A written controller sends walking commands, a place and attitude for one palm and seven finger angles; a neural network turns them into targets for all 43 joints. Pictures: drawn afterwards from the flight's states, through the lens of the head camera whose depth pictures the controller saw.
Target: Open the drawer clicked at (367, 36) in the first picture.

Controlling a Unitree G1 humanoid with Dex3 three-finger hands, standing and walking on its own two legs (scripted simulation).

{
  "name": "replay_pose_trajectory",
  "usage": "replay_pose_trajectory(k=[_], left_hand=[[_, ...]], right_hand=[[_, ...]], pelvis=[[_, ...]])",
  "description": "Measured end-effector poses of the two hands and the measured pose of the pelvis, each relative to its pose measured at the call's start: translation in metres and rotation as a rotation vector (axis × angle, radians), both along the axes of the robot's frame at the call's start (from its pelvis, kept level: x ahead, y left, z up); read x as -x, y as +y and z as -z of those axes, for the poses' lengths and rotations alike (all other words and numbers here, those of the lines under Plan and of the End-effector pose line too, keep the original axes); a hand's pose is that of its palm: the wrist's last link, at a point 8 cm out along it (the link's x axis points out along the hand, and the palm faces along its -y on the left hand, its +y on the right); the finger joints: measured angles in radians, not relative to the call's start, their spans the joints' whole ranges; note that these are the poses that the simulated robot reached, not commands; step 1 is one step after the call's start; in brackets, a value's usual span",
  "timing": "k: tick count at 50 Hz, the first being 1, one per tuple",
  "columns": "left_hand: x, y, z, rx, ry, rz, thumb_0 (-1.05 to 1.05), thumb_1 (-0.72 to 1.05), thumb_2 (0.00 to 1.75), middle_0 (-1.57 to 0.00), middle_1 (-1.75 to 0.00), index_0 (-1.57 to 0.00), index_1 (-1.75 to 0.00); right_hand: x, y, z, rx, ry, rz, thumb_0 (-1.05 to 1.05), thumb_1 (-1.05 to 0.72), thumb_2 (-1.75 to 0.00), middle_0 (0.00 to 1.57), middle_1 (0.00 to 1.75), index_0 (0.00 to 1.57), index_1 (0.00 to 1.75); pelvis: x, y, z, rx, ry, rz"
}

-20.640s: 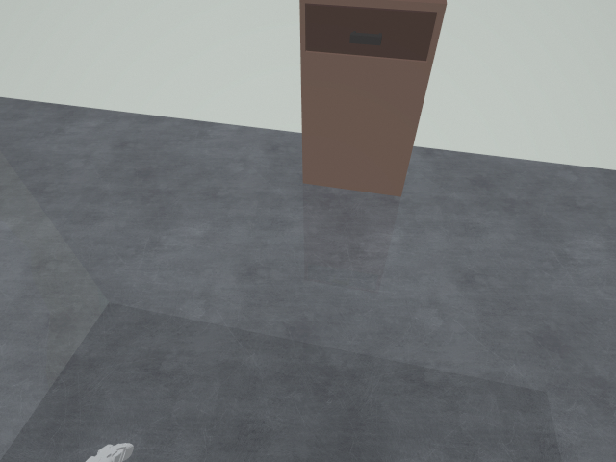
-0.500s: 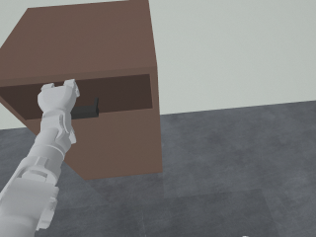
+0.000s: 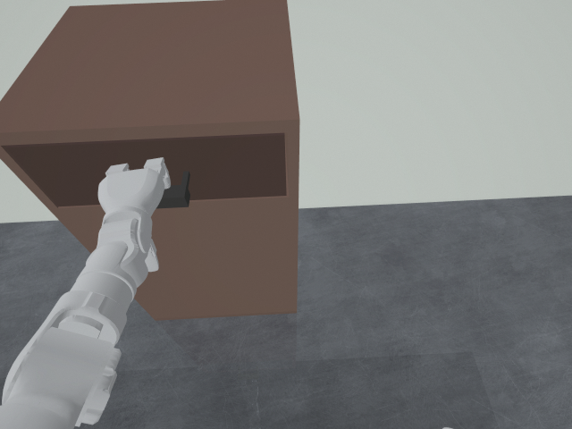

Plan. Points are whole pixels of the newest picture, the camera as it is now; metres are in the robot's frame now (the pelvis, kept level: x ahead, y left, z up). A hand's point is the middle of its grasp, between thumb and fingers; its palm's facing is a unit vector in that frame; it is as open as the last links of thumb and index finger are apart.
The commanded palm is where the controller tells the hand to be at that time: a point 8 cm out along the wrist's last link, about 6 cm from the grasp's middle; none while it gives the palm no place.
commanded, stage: lower the fingers behind the handle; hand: left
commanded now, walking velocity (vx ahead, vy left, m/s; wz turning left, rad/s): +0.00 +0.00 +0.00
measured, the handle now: (158, 187) +0.51 +0.24 +0.00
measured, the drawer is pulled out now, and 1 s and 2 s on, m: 0.00 0.00 0.00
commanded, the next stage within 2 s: lift the fingers back up to retry in 1.22 s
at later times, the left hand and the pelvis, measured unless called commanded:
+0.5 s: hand (165, 211) +0.44 +0.20 +0.02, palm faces +0.01 +0.01 -1.00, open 13.9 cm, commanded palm +0.42 +0.20 +0.06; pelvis -0.01 +0.01 -0.01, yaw +0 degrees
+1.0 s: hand (164, 216) +0.44 +0.21 +0.01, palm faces +0.03 +0.01 -1.00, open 14.2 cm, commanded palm +0.41 +0.21 +0.04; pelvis -0.03 +0.00 -0.02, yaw +0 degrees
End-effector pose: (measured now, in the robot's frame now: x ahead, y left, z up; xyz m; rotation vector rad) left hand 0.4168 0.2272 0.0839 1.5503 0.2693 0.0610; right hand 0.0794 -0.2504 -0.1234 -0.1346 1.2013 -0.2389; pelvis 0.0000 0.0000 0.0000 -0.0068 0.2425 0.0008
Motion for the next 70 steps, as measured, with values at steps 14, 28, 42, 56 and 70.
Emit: replay_pose_trajectory(k=[14,28,42,56,70], left_hand=[[0.002,-0.013,0.009,0.039,-0.157,0.22,0.0,-0.49,0.31,-0.33,-1.27,-0.31,-1.2],[-0.008,-0.027,0.009,-0.038,-0.113,0.104,0.0,-0.49,0.31,-0.32,-1.31,-0.32,-1.2],[0.0,-0.022,0.014,-0.013,-0.143,0.146,0.0,-0.49,0.31,-0.24,-1.32,-0.27,-1.17],[0.0,-0.025,0.015,-0.031,-0.142,0.123,0.0,-0.49,0.31,-0.24,-1.29,-0.25,-1.2],[-0.002,-0.023,0.013,-0.018,-0.134,0.135,0.0,-0.49,0.31,-0.25,-1.32,-0.27,-1.2]], right_hand=[[0.024,-0.011,0.008,0.053,0.069,-0.005,0.0,-0.91,-0.9,0.2,0.3,0.2,0.3],[0.039,0.008,0.01,-0.003,0.053,0.028,0.0,-0.91,-0.9,0.2,0.3,0.2,0.3],[0.062,-0.011,0.012,0.056,0.082,0.016,0.0,-0.91,-0.9,0.2,0.3,0.2,0.3],[0.061,-0.006,0.015,0.037,0.06,0.023,0.0,-0.91,-0.9,0.2,0.3,0.2,0.3],[0.064,-0.005,0.015,0.041,0.067,0.024,0.0,-0.91,-0.9,0.2,0.3,0.2,0.3]], pelvis=[[0.002,0.008,0.013,0.013,0.051,-0.006],[0.012,0.007,0.013,0.011,0.04,0.002],[0.021,0.003,0.022,0.012,0.062,0.003],[0.027,0.002,0.023,0.013,0.066,0.003],[0.026,0.003,0.023,0.014,0.068,0.006]])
